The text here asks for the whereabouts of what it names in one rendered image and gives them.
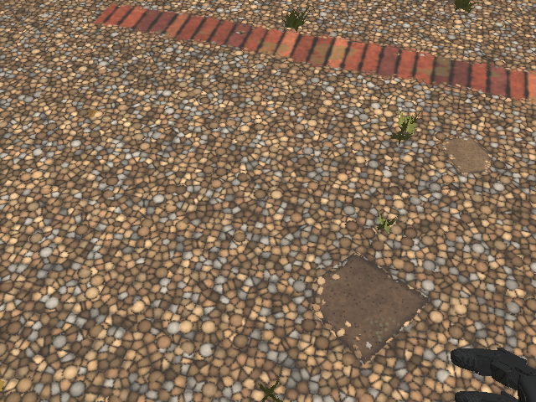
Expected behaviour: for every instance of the right robot hand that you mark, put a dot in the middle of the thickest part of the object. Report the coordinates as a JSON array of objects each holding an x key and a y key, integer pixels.
[{"x": 505, "y": 367}]

